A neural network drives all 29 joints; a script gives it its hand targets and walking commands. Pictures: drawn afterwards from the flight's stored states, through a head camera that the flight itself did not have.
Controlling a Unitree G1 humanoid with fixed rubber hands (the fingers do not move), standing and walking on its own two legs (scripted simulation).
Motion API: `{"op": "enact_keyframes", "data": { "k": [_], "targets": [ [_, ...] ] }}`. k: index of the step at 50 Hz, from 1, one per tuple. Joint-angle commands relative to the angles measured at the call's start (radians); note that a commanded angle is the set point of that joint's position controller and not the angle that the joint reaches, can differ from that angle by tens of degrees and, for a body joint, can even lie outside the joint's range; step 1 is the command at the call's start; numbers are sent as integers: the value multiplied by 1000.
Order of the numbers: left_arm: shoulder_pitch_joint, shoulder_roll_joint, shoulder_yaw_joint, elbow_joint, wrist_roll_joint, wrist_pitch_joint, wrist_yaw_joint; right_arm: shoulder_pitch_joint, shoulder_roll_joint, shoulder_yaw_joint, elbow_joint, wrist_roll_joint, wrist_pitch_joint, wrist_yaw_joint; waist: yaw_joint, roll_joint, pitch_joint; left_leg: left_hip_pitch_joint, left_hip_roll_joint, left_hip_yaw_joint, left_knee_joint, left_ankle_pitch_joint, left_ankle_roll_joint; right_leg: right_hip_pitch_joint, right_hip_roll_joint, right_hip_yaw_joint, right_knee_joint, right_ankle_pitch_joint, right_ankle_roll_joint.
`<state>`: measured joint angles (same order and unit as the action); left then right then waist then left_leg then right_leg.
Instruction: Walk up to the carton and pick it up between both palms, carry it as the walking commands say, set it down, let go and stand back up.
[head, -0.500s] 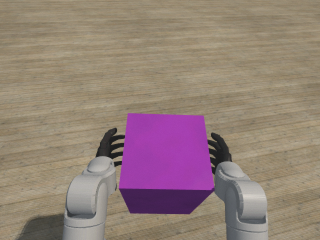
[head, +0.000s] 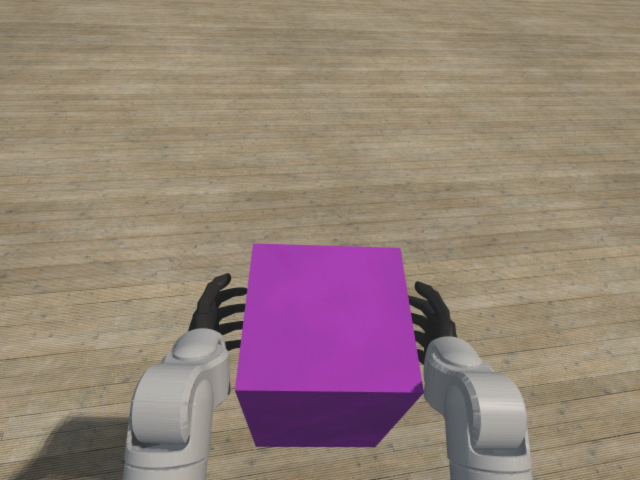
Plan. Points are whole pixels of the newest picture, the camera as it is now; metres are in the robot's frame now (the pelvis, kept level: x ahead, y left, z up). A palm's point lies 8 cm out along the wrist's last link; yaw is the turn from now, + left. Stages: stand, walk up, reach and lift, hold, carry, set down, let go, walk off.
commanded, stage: carry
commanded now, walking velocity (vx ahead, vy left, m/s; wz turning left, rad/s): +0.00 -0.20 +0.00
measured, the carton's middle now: (321, 357) +0.27 +0.02 +0.02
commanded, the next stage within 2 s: none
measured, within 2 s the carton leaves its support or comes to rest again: neither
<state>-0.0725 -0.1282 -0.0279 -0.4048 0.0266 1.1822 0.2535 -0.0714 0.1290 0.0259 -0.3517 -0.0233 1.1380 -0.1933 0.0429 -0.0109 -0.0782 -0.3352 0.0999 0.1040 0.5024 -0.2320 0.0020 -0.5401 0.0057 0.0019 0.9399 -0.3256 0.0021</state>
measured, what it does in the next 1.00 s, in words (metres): steps to the right: right foot, then left foot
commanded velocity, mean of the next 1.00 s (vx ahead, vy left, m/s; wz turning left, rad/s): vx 0.00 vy -0.11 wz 0.00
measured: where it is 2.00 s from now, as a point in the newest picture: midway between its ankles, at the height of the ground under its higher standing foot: outside the picture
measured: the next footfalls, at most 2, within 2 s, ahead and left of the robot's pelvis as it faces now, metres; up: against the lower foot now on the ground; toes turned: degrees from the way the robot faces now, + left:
right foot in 0.16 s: +0.05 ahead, -0.23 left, +0.00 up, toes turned -5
left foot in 0.44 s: +0.00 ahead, -0.04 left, +0.00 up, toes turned +9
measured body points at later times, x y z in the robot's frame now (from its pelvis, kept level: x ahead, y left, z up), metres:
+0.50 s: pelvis -0.06 -0.13 -0.01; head -0.06 -0.11 +0.44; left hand +0.20 +0.00 +0.06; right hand +0.21 -0.26 +0.07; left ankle -0.04 -0.04 -0.74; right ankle -0.01 -0.24 -0.72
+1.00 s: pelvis -0.12 -0.25 -0.01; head -0.14 -0.26 +0.44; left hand +0.16 -0.14 +0.07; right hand +0.14 -0.40 +0.07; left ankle -0.08 -0.10 -0.74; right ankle -0.08 -0.37 -0.74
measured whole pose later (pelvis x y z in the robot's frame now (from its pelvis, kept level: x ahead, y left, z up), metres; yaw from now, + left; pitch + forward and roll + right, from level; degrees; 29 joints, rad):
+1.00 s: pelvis -0.12 -0.25 -0.01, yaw -1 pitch +2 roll +1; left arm -0.10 -0.13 -0.02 -0.35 0.03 1.15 0.22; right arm -0.10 0.13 0.00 -0.36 -0.03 1.17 -0.22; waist -0.05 0.01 -0.09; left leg -0.36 0.08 0.09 0.55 -0.21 -0.04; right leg -0.39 -0.03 -0.02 0.58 -0.23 0.00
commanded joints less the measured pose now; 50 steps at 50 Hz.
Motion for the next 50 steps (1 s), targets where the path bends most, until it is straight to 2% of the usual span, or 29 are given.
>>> {"op": "enact_keyframes", "data": {
  "k": [1,4,7,8,9,10,11,12,13,17,18,20,21,22,23,25,26,28,32,35,36,37,38,39,42,43,44,47,50],
  "targets": [
    [-453,-996,-587,-214,-326,-65,-186,-362,942,431,-213,222,-57,113,-66,188,-292,323,250,-163,-92,531,111,-75,-43,-2,-59,-64,36],
    [-353,-951,-545,-162,-289,-52,-173,-310,902,430,-194,213,-40,101,-68,258,-291,273,228,-108,-60,533,82,35,-30,-70,-263,-73,42],
    [-332,-933,-512,-115,-263,-31,-170,-286,899,418,-132,191,-20,91,-41,200,-324,136,135,-41,98,376,-6,361,-62,-94,-607,157,27],
    [-346,-946,-515,-153,-276,-44,-182,-304,900,435,-166,194,-25,97,-39,52,-361,-7,96,-32,165,10,-34,474,-163,15,-607,288,12],
    [-298,-929,-482,-96,-252,-40,-181,-359,903,462,-194,214,-11,102,-38,-222,-314,-218,-9,16,349,-311,-87,540,-342,224,-555,638,-40],
    [-379,-950,-478,-158,-249,-58,-177,-424,947,517,-231,248,-14,116,-33,-315,-296,-201,-28,18,417,-424,-78,407,-340,196,-523,699,-156],
    [-359,-962,-478,-149,-249,-62,-185,-434,955,525,-229,259,-17,127,-29,-223,-296,-168,-32,1,492,-373,-61,331,-291,162,-564,399,-160],
    [-377,-973,-489,-159,-255,-58,-188,-445,986,535,-210,276,-11,136,-24,-190,-259,-201,-35,-14,609,-329,-52,314,-280,101,-589,301,-166],
    [-377,-1002,-464,-170,-256,-75,-189,-486,1035,568,-232,303,-18,140,-33,-262,-280,-224,-32,-16,562,-284,-57,370,-228,49,-554,339,-153],
    [-333,-987,-462,-166,-227,-93,-178,-455,1023,586,-232,334,-27,146,-24,-140,-310,-134,-40,27,373,-223,-64,370,-227,45,-529,358,-171],
    [-351,-1006,-451,-154,-218,-96,-174,-550,1041,602,-273,354,-32,152,-22,-221,-328,-71,-33,25,269,-206,-55,341,-232,33,-522,296,-179],
    [-287,-989,-452,-105,-212,-74,-169,-479,986,568,-252,331,-25,149,-44,-112,-333,106,-25,25,-92,12,-43,264,-211,56,-469,309,-147],
    [-304,-960,-478,-126,-220,-70,-163,-370,967,513,-161,296,-18,151,-52,42,-330,242,101,-127,-157,55,-23,139,-158,19,-392,322,-93],
    [-309,-950,-487,-138,-213,-65,-153,-357,930,489,-163,288,-17,151,-36,313,-318,307,411,-504,-258,124,65,-45,-79,-17,-220,22,-36],
    [-364,-969,-531,-158,-230,-57,-159,-330,928,452,-119,262,-20,149,-57,371,-277,288,468,-502,-212,396,175,-116,-6,37,-28,-159,-16],
    [-505,-1001,-560,-217,-275,-78,-172,-407,984,466,-165,260,-40,158,-44,113,-239,204,380,-355,-208,159,140,-98,-38,112,129,-46,-16],
    [-466,-991,-561,-191,-282,-71,-178,-370,972,457,-136,250,-39,155,-47,87,-238,170,331,-275,-218,62,111,-81,-41,85,162,-5,-5],
    [-506,-1043,-596,-198,-315,-73,-189,-389,985,429,-152,236,-59,145,-46,197,-249,175,236,-154,-179,127,75,-75,-36,37,71,29,1],
    [-419,-1021,-574,-145,-321,-64,-184,-385,942,430,-200,223,-58,111,-60,198,-326,218,202,-103,-115,277,84,69,-30,-30,-209,-43,15],
    [-388,-1004,-536,-132,-289,-51,-179,-345,924,421,-162,201,-38,109,-37,222,-332,182,123,-36,9,300,34,247,-27,-96,-598,120,16],
    [-342,-958,-522,-118,-275,-42,-173,-287,908,408,-110,195,-24,106,-38,216,-390,157,96,-20,71,295,4,357,-90,-38,-588,226,15],
    [-347,-967,-511,-107,-276,-41,-172,-292,913,414,-129,191,-19,102,-47,35,-357,13,79,-38,101,113,-26,441,-178,44,-564,451,24],
    [-350,-957,-505,-118,-277,-50,-184,-318,928,452,-143,199,-18,106,-47,-180,-368,-115,10,-5,168,-126,-61,495,-290,190,-551,614,-19],
    [-402,-1004,-499,-141,-278,-67,-188,-431,941,509,-227,237,-23,122,-38,-310,-355,-108,-15,-16,199,-219,-77,383,-314,240,-515,673,-89],
    [-380,-1004,-448,-66,-239,-60,-193,-500,1000,545,-184,270,-10,125,-49,-198,-263,-63,-21,17,146,-83,-71,348,-225,29,-497,584,-63],
    [-399,-1024,-438,-105,-247,-73,-192,-517,1034,567,-208,304,-15,131,-49,-174,-262,-49,-19,16,77,-72,-71,367,-198,34,-484,528,-50],
    [-380,-1010,-417,-116,-240,-83,-191,-554,1047,605,-233,325,-17,139,-48,-247,-277,-41,-18,-22,75,-77,-60,379,-198,78,-477,613,-55],
    [-297,-989,-423,-70,-201,-76,-173,-536,1015,583,-234,335,-19,145,-42,-64,-376,125,68,-99,-25,192,-44,335,-167,35,-392,541,-33],
    [-342,-966,-457,-89,-207,-55,-172,-441,981,544,-163,294,-2,151,-33,60,-279,61,48,-77,-43,-74,-27,225,-156,107,-528,124,-58]
  ]
}}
